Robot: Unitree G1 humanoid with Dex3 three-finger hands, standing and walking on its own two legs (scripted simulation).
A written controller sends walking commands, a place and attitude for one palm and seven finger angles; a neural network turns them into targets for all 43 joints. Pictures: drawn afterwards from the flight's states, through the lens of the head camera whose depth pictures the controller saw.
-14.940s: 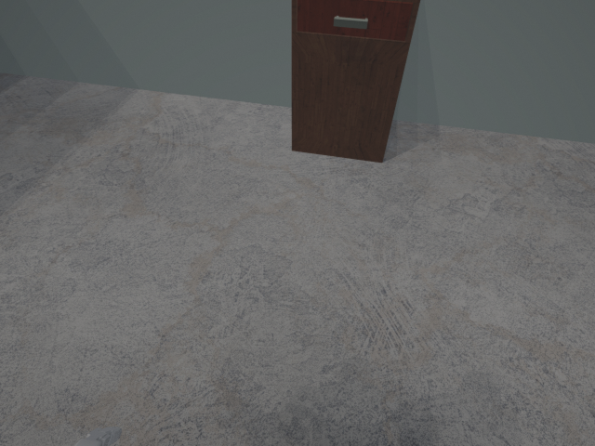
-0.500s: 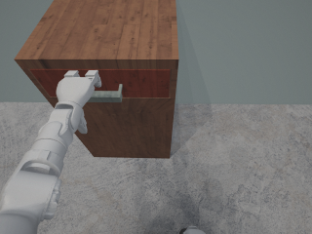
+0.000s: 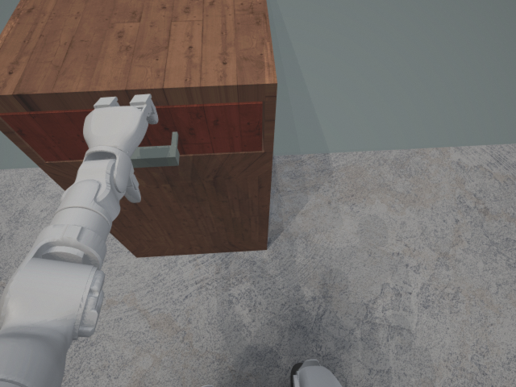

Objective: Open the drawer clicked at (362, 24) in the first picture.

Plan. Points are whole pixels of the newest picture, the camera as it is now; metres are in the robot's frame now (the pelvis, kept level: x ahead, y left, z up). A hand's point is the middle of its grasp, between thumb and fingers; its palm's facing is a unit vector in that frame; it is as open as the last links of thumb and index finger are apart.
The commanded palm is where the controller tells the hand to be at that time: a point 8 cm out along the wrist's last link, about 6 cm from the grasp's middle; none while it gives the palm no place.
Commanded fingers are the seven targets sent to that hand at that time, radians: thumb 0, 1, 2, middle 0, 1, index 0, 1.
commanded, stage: move the hooked fingers above the handle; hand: left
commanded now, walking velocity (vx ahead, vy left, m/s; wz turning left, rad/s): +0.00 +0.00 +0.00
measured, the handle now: (142, 147) +0.55 +0.19 -0.02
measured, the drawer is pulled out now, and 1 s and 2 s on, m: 0.00 0.00 0.00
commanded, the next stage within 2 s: lower the fingers behind the handle in 1.32 s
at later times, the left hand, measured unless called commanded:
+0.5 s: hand (130, 148) +0.49 +0.18 +0.04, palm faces -0.03 -0.04 -1.00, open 13.9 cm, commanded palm +0.47 +0.20 +0.09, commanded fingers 0.00 -0.50 0.30 -0.30 -1.20 -0.30 -1.20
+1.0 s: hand (123, 148) +0.49 +0.19 +0.05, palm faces -0.04 -0.01 -1.00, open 13.9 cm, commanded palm +0.47 +0.20 +0.09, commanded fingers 0.00 -0.50 0.30 -0.30 -1.20 -0.30 -1.20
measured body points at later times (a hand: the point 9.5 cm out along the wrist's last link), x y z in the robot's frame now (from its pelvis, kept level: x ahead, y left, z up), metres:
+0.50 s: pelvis +0.01 -0.01 +0.00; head +0.10 -0.02 +0.44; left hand +0.49 +0.18 +0.10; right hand +0.05 -0.28 -0.13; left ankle -0.04 +0.11 -0.71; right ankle +0.03 -0.14 -0.71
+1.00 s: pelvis +0.00 -0.01 +0.00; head +0.10 -0.03 +0.44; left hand +0.49 +0.19 +0.10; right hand +0.02 -0.28 -0.14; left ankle -0.04 +0.11 -0.71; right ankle +0.03 -0.14 -0.71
